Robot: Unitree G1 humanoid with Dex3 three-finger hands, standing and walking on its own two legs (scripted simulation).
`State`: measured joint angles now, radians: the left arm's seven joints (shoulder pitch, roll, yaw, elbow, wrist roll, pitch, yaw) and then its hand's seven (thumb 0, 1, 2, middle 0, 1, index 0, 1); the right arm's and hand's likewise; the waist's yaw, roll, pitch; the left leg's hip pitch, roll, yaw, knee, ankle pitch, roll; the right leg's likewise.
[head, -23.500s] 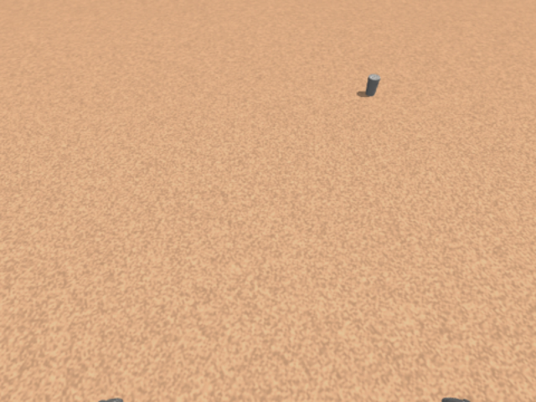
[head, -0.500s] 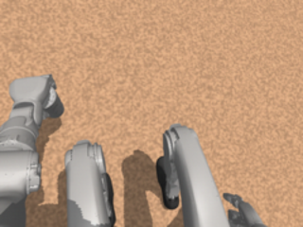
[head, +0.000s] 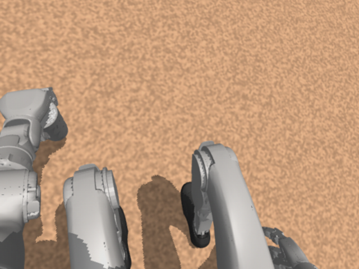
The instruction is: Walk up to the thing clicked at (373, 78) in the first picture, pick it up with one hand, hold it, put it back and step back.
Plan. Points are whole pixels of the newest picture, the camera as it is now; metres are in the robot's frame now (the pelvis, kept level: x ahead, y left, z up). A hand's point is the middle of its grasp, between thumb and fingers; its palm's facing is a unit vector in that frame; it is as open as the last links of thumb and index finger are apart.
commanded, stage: lower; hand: left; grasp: from above
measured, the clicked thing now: (48, 123) +0.46 +0.26 -0.23
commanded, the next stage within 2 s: rest in 0.10 s
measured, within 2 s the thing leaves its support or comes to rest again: rests again in 0.50 s
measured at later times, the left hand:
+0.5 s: hand (45, 122) +0.46 +0.26 -0.22, palm faces -0.46 -0.08 -0.88, open 10.0 cm
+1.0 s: hand (45, 122) +0.46 +0.27 -0.23, palm faces -0.45 -0.08 -0.89, open 10.2 cm
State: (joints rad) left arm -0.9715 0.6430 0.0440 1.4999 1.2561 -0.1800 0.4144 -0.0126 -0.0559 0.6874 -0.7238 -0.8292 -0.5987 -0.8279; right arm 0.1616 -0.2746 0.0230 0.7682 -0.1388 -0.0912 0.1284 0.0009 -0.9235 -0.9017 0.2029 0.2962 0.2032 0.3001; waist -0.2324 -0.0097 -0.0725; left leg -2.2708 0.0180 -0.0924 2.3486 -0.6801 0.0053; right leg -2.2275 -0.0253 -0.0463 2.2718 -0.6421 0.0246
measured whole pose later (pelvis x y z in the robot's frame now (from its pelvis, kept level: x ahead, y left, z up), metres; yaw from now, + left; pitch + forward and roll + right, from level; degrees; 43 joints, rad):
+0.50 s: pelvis +0.01 +0.00 -0.03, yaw -2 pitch +33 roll -8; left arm -0.98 0.71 0.11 1.57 1.28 -0.19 0.50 -0.01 -0.04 0.67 -0.72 -0.83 -0.60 -0.82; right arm 0.15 -0.28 0.07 0.76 -0.19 -0.13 0.17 0.00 -0.91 -0.89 0.20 0.30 0.20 0.30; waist -0.27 -0.03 -0.01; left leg -2.33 0.02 -0.13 2.45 -0.71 0.00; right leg -2.28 -0.02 -0.07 2.35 -0.66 0.03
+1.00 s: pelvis +0.00 +0.00 -0.04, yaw -3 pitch +31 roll -9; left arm -1.03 0.79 0.12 1.73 1.32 -0.24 0.58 0.00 -0.07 0.72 -0.66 -0.83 -0.57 -0.82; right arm 0.14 -0.30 0.12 0.76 -0.24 -0.17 0.22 0.00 -0.90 -0.89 0.20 0.30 0.20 0.30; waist -0.31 -0.04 0.01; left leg -2.35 0.02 -0.16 2.51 -0.70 0.00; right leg -2.29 -0.01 -0.09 2.38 -0.64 0.04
